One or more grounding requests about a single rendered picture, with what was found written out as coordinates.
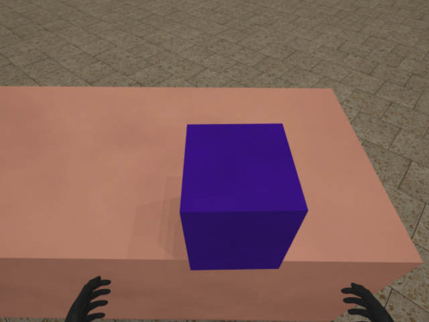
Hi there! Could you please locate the carton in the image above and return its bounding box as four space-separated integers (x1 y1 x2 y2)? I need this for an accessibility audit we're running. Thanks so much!
180 123 308 270

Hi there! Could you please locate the robot right hand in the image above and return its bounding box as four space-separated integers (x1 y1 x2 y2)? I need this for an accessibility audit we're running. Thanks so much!
341 283 394 322

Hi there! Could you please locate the robot left hand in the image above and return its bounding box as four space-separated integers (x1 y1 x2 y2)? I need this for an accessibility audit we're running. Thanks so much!
65 276 111 322

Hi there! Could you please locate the pedestal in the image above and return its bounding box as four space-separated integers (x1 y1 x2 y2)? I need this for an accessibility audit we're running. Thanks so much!
0 86 423 322

